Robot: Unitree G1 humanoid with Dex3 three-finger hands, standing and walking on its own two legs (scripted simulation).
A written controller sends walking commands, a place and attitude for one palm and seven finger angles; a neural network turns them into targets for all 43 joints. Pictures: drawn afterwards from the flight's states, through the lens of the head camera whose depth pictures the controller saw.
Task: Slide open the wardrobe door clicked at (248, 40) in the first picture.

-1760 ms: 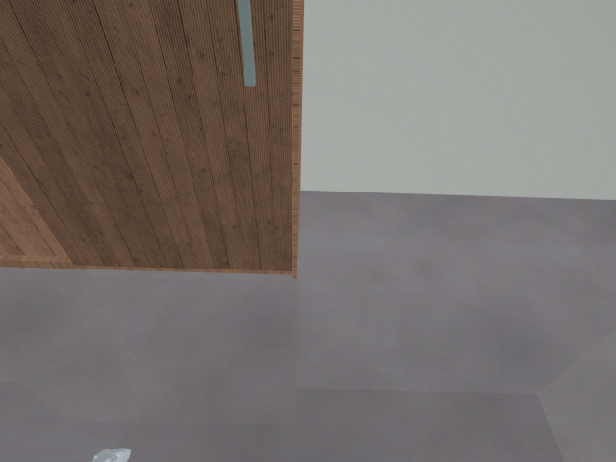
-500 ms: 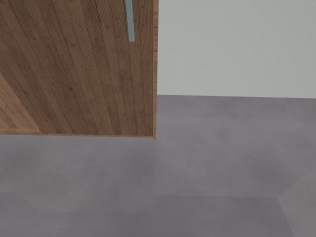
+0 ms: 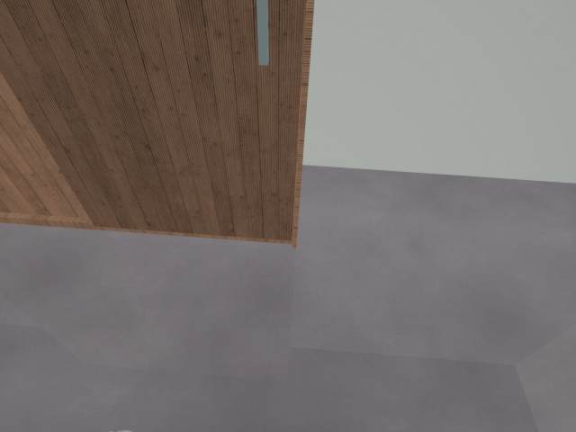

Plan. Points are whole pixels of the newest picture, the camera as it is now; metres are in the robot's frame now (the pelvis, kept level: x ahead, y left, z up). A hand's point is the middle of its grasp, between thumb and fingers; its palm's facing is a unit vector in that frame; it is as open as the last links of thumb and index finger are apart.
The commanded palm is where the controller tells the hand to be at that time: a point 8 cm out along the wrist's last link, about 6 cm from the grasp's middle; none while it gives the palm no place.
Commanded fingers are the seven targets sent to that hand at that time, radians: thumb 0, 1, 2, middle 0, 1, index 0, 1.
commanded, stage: walk to a spot facing it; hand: right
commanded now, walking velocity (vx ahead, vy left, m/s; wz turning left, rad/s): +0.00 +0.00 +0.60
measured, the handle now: (263, 10) +0.95 +0.10 +0.19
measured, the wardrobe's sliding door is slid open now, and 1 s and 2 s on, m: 0.00 0.00 0.00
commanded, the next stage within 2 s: none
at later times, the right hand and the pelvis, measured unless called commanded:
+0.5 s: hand out of the picture +0.04 -0.16 -0.16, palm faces -0.17 +0.95 -0.25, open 7.4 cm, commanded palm none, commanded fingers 0.00 -0.90 -0.90 0.20 0.30 0.20 0.30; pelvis -0.03 +0.02 +0.00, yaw +14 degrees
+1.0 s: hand out of the picture +0.13 -0.22 -0.17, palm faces -0.48 +0.86 -0.20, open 7.4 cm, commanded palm none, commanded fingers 0.00 -0.90 -0.90 0.20 0.30 0.20 0.30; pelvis -0.04 -0.06 +0.01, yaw +33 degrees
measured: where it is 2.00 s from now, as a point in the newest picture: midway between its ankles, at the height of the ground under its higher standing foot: outside the picture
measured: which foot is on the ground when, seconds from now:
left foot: down 0.00-0.74, up 0.76-1.00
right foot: down 0.00-0.18, up 0.20-0.70, down 0.72-1.00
